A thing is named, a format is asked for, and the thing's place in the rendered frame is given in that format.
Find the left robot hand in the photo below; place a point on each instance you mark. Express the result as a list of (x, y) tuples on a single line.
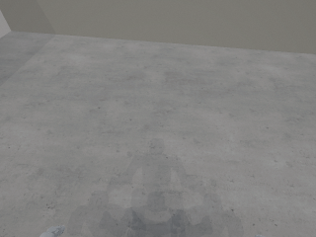
[(53, 231)]

